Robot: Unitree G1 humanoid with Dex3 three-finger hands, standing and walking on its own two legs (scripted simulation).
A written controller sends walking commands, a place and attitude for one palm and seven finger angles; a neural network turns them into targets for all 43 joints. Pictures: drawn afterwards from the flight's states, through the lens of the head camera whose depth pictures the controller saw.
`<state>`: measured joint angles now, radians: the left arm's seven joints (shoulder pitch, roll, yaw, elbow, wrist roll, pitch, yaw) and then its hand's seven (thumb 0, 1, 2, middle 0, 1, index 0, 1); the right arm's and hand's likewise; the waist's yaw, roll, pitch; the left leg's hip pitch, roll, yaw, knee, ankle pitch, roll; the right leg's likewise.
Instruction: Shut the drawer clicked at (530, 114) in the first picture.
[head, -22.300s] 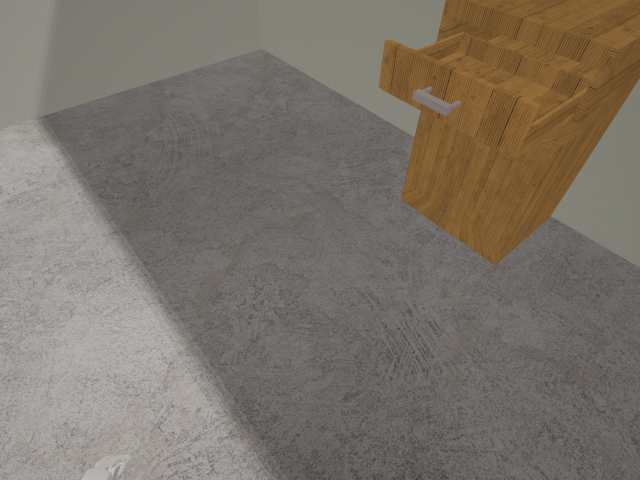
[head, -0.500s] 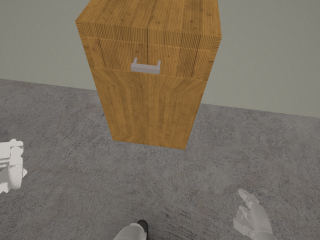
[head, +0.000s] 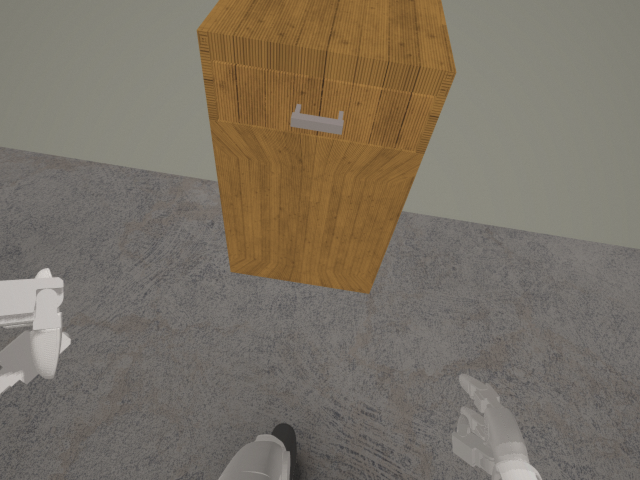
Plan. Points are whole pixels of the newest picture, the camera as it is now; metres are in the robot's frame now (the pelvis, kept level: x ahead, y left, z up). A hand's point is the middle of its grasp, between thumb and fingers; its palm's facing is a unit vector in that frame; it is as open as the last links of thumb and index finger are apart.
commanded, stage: stop stepping back and stand still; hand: left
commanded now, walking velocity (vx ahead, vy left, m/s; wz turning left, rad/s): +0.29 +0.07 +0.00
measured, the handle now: (318, 117) +0.81 +0.11 -0.02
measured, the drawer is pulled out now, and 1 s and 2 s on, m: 0.00 0.00 0.00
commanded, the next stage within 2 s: let the arm hang, fingers relaxed in 1.58 s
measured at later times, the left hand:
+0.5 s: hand out of the picture +0.09 +0.31 +0.19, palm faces +0.38 -0.84 -0.39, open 3.2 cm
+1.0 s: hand out of the picture +0.05 +0.34 +0.18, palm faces +0.45 -0.79 -0.41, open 3.2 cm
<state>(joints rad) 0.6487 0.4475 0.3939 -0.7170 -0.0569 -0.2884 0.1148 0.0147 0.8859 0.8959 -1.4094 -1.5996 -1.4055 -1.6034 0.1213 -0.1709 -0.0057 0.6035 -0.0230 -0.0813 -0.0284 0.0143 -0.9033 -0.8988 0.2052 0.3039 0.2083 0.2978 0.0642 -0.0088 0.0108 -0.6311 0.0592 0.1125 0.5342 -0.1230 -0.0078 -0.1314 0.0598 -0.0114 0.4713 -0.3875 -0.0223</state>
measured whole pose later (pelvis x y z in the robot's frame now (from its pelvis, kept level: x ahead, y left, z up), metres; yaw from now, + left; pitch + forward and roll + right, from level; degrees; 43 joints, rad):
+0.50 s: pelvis -0.11 +0.06 +0.00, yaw -3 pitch -2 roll -2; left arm 0.56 0.48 0.43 -0.66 -0.04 -0.19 0.13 0.01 0.88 0.89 -1.41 -1.60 -1.41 -1.60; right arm 0.26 -0.19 -0.02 0.69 -0.01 -0.05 -0.06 0.02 -0.90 -0.90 0.20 0.30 0.21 0.30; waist 0.00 -0.09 -0.06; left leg -0.49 0.08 0.04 0.98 -0.42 0.01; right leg -0.34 -0.01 -0.14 0.71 -0.40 -0.05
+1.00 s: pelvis -0.13 +0.09 +0.00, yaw +1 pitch -1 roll +0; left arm 0.58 0.35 0.39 -0.56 -0.04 -0.21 0.17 0.01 0.88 0.90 -1.41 -1.60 -1.41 -1.60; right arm 0.22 -0.21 -0.02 0.66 0.00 -0.12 -0.08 0.02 -0.90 -0.90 0.20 0.30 0.21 0.30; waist 0.00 -0.02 0.01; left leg -0.35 0.04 0.06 0.65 -0.29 0.02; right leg -0.30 -0.05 -0.01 0.76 -0.45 0.00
